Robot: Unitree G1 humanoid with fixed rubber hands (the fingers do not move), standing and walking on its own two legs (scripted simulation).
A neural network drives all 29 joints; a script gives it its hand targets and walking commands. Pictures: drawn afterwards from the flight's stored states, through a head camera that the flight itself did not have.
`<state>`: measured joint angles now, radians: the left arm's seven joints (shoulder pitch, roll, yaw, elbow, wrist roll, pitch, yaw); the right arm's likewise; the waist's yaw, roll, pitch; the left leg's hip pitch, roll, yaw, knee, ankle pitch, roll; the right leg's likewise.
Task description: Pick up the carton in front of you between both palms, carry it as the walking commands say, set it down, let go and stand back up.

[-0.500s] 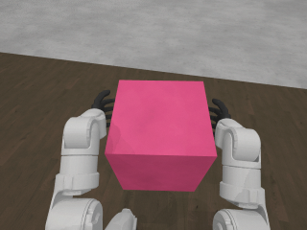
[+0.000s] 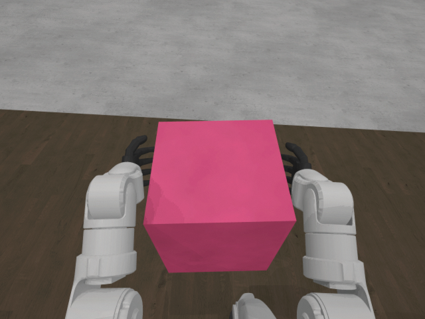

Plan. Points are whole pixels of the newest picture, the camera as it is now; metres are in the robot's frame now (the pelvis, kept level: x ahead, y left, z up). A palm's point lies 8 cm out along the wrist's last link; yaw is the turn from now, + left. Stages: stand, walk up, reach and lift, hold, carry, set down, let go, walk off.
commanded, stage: carry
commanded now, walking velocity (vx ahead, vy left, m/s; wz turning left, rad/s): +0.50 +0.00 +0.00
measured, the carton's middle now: (216, 201) +0.34 -0.02 +0.02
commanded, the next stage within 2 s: none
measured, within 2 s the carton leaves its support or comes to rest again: neither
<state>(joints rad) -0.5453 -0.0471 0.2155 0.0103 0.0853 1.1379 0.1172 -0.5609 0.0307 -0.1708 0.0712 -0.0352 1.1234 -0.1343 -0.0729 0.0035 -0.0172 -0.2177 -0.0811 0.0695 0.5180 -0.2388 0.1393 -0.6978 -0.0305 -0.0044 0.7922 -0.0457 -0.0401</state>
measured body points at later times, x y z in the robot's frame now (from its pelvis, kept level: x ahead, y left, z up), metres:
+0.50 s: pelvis +0.30 -0.03 -0.05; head +0.34 -0.04 +0.39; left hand +0.66 +0.14 +0.04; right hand +0.68 -0.16 +0.03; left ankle +0.40 +0.13 -0.73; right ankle +0.23 -0.07 -0.78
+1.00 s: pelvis +0.60 +0.00 -0.10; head +0.64 +0.01 +0.35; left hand +0.97 +0.14 -0.02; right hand +0.95 -0.17 -0.02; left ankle +0.55 +0.04 -0.83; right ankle +0.70 -0.16 -0.77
